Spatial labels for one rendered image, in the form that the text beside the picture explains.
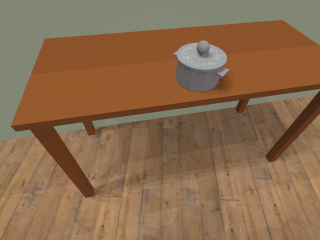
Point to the lid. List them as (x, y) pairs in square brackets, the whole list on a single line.
[(213, 60)]

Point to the pot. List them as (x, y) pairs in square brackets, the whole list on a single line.
[(198, 81)]

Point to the knob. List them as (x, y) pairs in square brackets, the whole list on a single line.
[(203, 47)]

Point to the table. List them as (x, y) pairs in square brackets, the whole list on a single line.
[(80, 79)]

